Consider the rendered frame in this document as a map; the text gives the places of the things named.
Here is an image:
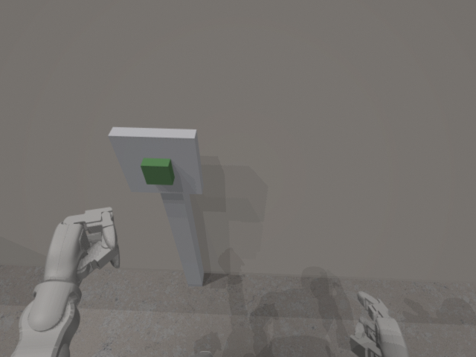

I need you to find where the button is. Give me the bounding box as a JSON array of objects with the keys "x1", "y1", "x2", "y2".
[{"x1": 141, "y1": 158, "x2": 175, "y2": 185}]

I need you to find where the robot left forearm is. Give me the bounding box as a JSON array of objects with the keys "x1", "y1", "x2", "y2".
[{"x1": 11, "y1": 280, "x2": 82, "y2": 357}]

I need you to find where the robot left hand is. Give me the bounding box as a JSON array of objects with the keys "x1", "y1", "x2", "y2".
[{"x1": 43, "y1": 207, "x2": 120, "y2": 287}]

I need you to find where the robot right hand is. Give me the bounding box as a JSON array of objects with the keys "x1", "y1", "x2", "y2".
[{"x1": 350, "y1": 291, "x2": 409, "y2": 357}]

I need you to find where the panel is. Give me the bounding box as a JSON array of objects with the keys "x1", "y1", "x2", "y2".
[{"x1": 108, "y1": 127, "x2": 204, "y2": 286}]

